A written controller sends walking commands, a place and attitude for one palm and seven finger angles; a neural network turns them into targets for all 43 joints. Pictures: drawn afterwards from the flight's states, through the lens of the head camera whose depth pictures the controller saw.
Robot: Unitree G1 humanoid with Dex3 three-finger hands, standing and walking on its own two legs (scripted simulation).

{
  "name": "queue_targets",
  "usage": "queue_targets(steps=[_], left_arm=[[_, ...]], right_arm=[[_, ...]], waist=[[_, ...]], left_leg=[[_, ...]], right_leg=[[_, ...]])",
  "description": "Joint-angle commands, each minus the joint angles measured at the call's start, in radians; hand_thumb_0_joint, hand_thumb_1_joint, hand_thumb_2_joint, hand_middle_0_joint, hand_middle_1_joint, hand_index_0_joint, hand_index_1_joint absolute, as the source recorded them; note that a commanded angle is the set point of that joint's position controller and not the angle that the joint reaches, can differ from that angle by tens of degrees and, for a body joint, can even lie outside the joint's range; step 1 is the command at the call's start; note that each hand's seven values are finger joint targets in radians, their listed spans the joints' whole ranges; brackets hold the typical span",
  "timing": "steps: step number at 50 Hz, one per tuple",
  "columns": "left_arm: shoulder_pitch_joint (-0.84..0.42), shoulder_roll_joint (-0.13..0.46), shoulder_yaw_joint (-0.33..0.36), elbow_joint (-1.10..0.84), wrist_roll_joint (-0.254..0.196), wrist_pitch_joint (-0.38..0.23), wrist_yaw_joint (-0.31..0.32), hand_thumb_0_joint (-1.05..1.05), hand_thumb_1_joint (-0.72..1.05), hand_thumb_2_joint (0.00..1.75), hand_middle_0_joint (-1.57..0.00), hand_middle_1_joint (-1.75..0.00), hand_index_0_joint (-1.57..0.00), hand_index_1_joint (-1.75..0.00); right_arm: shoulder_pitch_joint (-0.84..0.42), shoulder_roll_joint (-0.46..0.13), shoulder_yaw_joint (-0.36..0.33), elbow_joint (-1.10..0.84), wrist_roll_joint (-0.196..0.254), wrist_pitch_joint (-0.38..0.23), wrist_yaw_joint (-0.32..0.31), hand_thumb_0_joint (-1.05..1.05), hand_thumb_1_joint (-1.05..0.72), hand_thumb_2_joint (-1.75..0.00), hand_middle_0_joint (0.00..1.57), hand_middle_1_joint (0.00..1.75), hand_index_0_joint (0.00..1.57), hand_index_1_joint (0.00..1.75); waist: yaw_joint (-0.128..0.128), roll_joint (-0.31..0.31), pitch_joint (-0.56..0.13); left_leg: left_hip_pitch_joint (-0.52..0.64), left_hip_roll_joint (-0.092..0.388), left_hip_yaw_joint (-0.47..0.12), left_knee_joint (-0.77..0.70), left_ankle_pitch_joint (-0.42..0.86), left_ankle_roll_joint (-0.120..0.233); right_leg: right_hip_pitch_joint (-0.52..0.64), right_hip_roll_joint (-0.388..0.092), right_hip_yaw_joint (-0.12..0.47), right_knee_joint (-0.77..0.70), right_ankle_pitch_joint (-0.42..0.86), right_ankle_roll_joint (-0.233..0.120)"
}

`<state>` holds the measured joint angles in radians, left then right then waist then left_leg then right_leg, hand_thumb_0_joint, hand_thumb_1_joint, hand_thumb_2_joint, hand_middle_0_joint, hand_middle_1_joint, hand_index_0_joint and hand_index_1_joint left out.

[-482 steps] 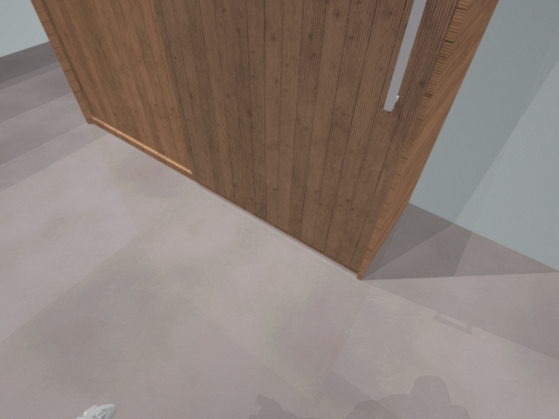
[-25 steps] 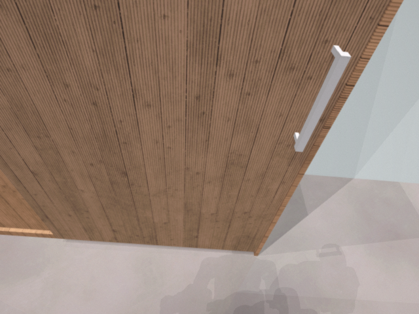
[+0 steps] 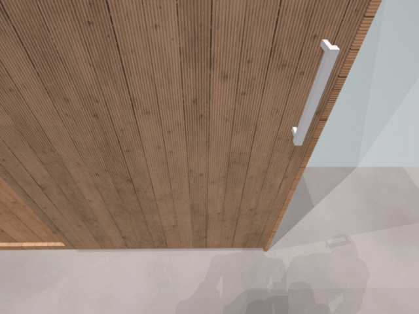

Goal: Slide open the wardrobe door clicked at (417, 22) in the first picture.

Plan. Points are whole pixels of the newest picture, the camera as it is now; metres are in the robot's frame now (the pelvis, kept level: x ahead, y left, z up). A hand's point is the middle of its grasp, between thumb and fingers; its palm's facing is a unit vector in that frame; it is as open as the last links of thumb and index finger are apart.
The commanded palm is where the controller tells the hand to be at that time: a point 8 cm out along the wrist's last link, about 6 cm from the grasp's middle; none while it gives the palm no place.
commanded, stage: come to a stop and stand still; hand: right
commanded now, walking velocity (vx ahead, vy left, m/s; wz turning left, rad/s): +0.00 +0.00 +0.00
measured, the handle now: (310, 98) +0.54 -0.20 +0.15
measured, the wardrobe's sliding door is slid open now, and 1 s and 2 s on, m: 0.00 0.00 0.00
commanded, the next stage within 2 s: look again from close up in 0.56 s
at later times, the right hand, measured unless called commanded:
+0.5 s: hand out of the picture -0.01 -0.22 -0.17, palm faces +0.01 +0.97 -0.23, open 7.4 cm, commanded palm none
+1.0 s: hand out of the picture +0.00 -0.20 -0.18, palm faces +0.02 +0.98 -0.18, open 7.4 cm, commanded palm none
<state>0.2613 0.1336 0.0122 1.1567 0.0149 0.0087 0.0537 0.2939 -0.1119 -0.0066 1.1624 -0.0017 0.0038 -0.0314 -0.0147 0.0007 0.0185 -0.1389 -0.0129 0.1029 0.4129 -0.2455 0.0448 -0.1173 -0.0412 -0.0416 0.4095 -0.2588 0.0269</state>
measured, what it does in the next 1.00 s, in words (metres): stands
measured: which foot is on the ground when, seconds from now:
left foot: down 0.00-1.00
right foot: down 0.00-1.00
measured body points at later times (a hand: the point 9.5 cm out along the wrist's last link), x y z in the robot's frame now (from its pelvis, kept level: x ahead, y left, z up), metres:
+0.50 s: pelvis -0.02 -0.04 +0.00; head -0.02 -0.03 +0.45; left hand -0.04 +0.16 -0.17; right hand -0.01 -0.27 -0.15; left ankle -0.01 +0.08 -0.74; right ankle -0.02 -0.13 -0.74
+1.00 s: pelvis +0.00 -0.03 +0.00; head +0.02 -0.03 +0.45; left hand +0.01 +0.19 -0.16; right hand +0.00 -0.25 -0.16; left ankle -0.01 +0.08 -0.74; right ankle -0.02 -0.13 -0.74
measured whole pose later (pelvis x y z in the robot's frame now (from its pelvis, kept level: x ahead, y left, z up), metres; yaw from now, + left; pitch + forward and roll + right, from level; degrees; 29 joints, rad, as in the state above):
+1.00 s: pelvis +0.00 -0.03 +0.00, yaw +1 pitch -1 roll +0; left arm 0.27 0.16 -0.01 1.11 0.02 -0.03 0.04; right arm 0.29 -0.14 0.01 1.12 -0.01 -0.01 -0.03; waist -0.01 0.00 0.04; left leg -0.18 0.03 0.07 0.47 -0.27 0.00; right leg -0.14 0.01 -0.06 0.44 -0.28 -0.02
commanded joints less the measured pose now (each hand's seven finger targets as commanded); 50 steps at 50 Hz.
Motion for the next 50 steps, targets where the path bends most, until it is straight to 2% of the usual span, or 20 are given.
queue_targets(steps=[1,2,3,4,5,6,7,8,9,12,14,17,20,27,29,33,37,38,46,50], left_arm=[[-0.041,0.109,0.007,-0.089,-0.013,-0.035,-0.022,0.00,0.90,0.90,-0.20,-0.30,-0.20,-0.30],[0.028,0.045,0.005,-0.128,-0.011,-0.019,-0.024,0.00,0.90,0.90,-0.20,-0.30,-0.20,-0.30],[0.046,0.044,0.004,-0.129,-0.002,-0.016,-0.028,0.00,0.90,0.90,-0.20,-0.30,-0.20,-0.30],[0.075,0.050,0.006,-0.124,-0.005,-0.020,-0.029,0.00,0.90,0.90,-0.20,-0.30,-0.20,-0.30],[0.112,0.060,0.004,-0.122,-0.002,-0.024,-0.031,0.00,0.90,0.90,-0.20,-0.30,-0.20,-0.30],[0.125,0.067,0.003,-0.121,0.000,-0.030,-0.032,0.00,0.90,0.90,-0.20,-0.30,-0.20,-0.30],[0.135,0.084,0.003,-0.123,0.002,-0.036,-0.032,0.00,0.90,0.90,-0.20,-0.30,-0.20,-0.30],[0.121,0.086,0.001,-0.132,0.005,-0.042,-0.030,0.00,0.90,0.90,-0.20,-0.30,-0.20,-0.30],[0.099,0.097,-0.002,-0.140,0.005,-0.042,-0.030,0.00,0.90,0.90,-0.20,-0.30,-0.20,-0.30],[0.085,0.107,-0.006,-0.155,0.003,-0.042,-0.025,0.00,0.90,0.90,-0.20,-0.30,-0.20,-0.30],[0.098,0.118,-0.008,-0.153,0.004,-0.046,-0.024,0.00,0.90,0.90,-0.20,-0.30,-0.20,-0.30],[0.100,0.129,-0.007,-0.148,0.005,-0.044,-0.025,0.00,0.90,0.90,-0.20,-0.30,-0.20,-0.30],[0.106,0.131,-0.008,-0.143,0.005,-0.044,-0.026,0.00,0.90,0.90,-0.20,-0.30,-0.20,-0.30],[0.122,0.118,-0.011,-0.115,0.001,-0.050,-0.026,0.00,0.90,0.90,-0.20,-0.30,-0.20,-0.30],[0.120,0.114,-0.012,-0.106,0.000,-0.053,-0.025,0.00,0.90,0.90,-0.20,-0.30,-0.20,-0.30],[0.121,0.105,-0.013,-0.089,-0.003,-0.053,-0.023,0.00,0.90,0.90,-0.20,-0.30,-0.20,-0.30],[0.104,0.105,-0.013,-0.079,-0.003,-0.052,-0.020,0.00,0.90,0.90,-0.20,-0.30,-0.20,-0.30],[0.105,0.102,-0.012,-0.075,-0.003,-0.052,-0.020,0.00,0.90,0.90,-0.20,-0.30,-0.20,-0.30],[0.083,0.113,-0.012,-0.067,-0.004,-0.053,-0.015,0.00,0.90,0.90,-0.20,-0.30,-0.20,-0.30],[0.076,0.118,-0.011,-0.066,-0.004,-0.052,-0.013,0.00,0.90,0.90,-0.20,-0.30,-0.20,-0.30]], right_arm=[[0.155,-0.142,-0.013,0.000,-0.022,-0.051,-0.048,0.00,-0.90,-0.90,0.20,0.30,0.20,0.30],[0.133,-0.178,-0.020,-0.047,-0.021,-0.060,-0.041,0.00,-0.90,-0.90,0.20,0.30,0.20,0.30],[0.086,-0.183,-0.022,-0.066,-0.023,-0.068,-0.030,0.00,-0.90,-0.90,0.20,0.30,0.20,0.30],[0.057,-0.172,-0.019,-0.072,-0.024,-0.067,-0.025,0.00,-0.90,-0.90,0.20,0.30,0.20,0.30],[0.033,-0.155,-0.019,-0.091,-0.021,-0.065,-0.021,0.00,-0.90,-0.90,0.20,0.30,0.20,0.30],[0.024,-0.141,-0.016,-0.098,-0.017,-0.060,-0.018,0.00,-0.90,-0.90,0.20,0.30,0.20,0.30],[0.022,-0.125,-0.014,-0.102,-0.013,-0.055,-0.016,0.00,-0.90,-0.90,0.20,0.30,0.20,0.30],[0.019,-0.118,-0.013,-0.109,-0.016,-0.047,-0.013,0.00,-0.90,-0.90,0.20,0.30,0.20,0.30],[0.025,-0.117,-0.011,-0.111,-0.016,-0.039,-0.011,0.00,-0.90,-0.90,0.20,0.30,0.20,0.30],[0.051,-0.115,-0.005,-0.102,-0.015,-0.030,-0.004,0.00,-0.90,-0.90,0.20,0.30,0.20,0.30],[0.055,-0.117,-0.003,-0.103,-0.014,-0.028,-0.002,0.00,-0.90,-0.90,0.20,0.30,0.20,0.30],[0.059,-0.119,-0.002,-0.106,-0.014,-0.022,-0.001,0.00,-0.90,-0.90,0.20,0.30,0.20,0.30],[0.060,-0.124,-0.003,-0.113,-0.014,-0.021,-0.001,0.00,-0.90,-0.90,0.20,0.30,0.20,0.30],[0.057,-0.127,-0.004,-0.109,-0.011,-0.026,-0.002,0.00,-0.90,-0.90,0.20,0.30,0.20,0.30],[0.058,-0.128,-0.004,-0.107,-0.011,-0.029,-0.004,0.00,-0.90,-0.90,0.20,0.30,0.20,0.30],[0.057,-0.130,-0.003,-0.097,-0.012,-0.032,-0.005,0.00,-0.90,-0.90,0.20,0.30,0.20,0.30],[0.060,-0.127,-0.002,-0.084,-0.010,-0.031,-0.006,0.00,-0.90,-0.90,0.20,0.30,0.20,0.30],[0.062,-0.130,-0.003,-0.083,-0.013,-0.033,-0.006,0.00,-0.90,-0.90,0.20,0.30,0.20,0.30],[0.061,-0.131,-0.004,-0.075,-0.011,-0.033,-0.007,0.00,-0.90,-0.90,0.20,0.30,0.20,0.30],[0.053,-0.138,-0.007,-0.077,-0.012,-0.034,-0.007,0.00,-0.90,-0.90,0.20,0.30,0.20,0.30]], waist=[[-0.038,0.037,0.122],[0.023,0.054,0.036],[0.027,0.011,0.010],[0.045,0.043,-0.022],[0.061,0.047,-0.034],[0.061,0.025,-0.021],[0.057,0.004,-0.002],[0.039,-0.054,0.019],[0.029,-0.084,0.060],[0.009,-0.057,0.123],[0.006,-0.024,0.112],[0.002,-0.022,0.121],[0.001,-0.007,0.110],[0.004,0.015,0.053],[0.004,0.007,0.035],[0.009,0.021,0.037],[0.010,-0.009,0.049],[0.009,0.006,0.046],[0.010,-0.014,0.030],[0.010,0.005,0.022]], left_leg=[[-0.057,0.199,-0.218,-0.079,0.644,-0.080],[-0.016,0.259,-0.257,-0.090,0.554,-0.032],[-0.023,0.280,-0.255,-0.094,0.509,0.026],[-0.070,0.251,-0.220,-0.103,0.278,0.058],[-0.110,0.214,-0.191,-0.092,0.109,0.056],[-0.137,0.177,-0.169,-0.073,0.013,0.042],[-0.140,0.141,-0.149,-0.045,-0.022,0.026],[-0.129,0.124,-0.131,-0.035,-0.050,0.018],[-0.118,0.109,-0.124,-0.022,-0.070,0.009],[-0.094,0.096,-0.118,-0.010,-0.064,0.000],[-0.070,0.096,-0.109,0.002,-0.041,-0.004],[-0.070,0.096,-0.106,0.005,-0.049,-0.007],[-0.057,0.099,-0.105,0.010,-0.034,-0.009],[-0.046,0.113,-0.115,0.005,0.019,-0.010],[-0.038,0.120,-0.117,0.007,0.065,-0.011],[-0.039,0.124,-0.120,0.004,0.106,-0.011],[-0.047,0.127,-0.125,-0.003,0.124,-0.011],[-0.042,0.128,-0.124,-0.001,0.148,-0.011],[-0.025,0.131,-0.125,0.000,0.212,-0.010],[-0.012,0.133,-0.123,0.002,0.243,-0.009]], right_leg=[[-0.170,-0.048,-0.009,0.174,0.051,-0.002],[-0.172,-0.023,0.031,0.209,-0.133,-0.024],[-0.144,-0.024,0.025,0.197,-0.128,-0.029],[-0.101,-0.028,0.016,0.164,-0.110,-0.026],[-0.057,-0.020,0.025,0.120,-0.039,-0.027],[-0.045,-0.025,0.043,0.079,0.008,-0.033],[-0.069,-0.050,0.068,0.041,0.042,-0.045],[-0.107,-0.068,0.083,0.012,0.048,-0.051],[-0.161,-0.074,0.106,-0.017,0.024,-0.057],[-0.235,-0.071,0.134,-0.084,-0.056,-0.069],[-0.236,-0.073,0.141,-0.103,-0.057,-0.073],[-0.249,-0.072,0.150,-0.137,-0.136,-0.076],[-0.250,-0.070,0.152,-0.148,-0.144,-0.078],[-0.179,-0.062,0.123,-0.112,-0.014,-0.077],[-0.150,-0.061,0.106,-0.090,0.068,-0.077],[-0.123,-0.057,0.090,-0.064,0.134,-0.072],[-0.105,-0.056,0.081,-0.059,0.155,-0.068],[-0.099,-0.057,0.078,-0.052,0.175,-0.068],[-0.066,-0.062,0.071,-0.044,0.243,-0.064],[-0.058,-0.064,0.070,-0.038,0.264,-0.062]])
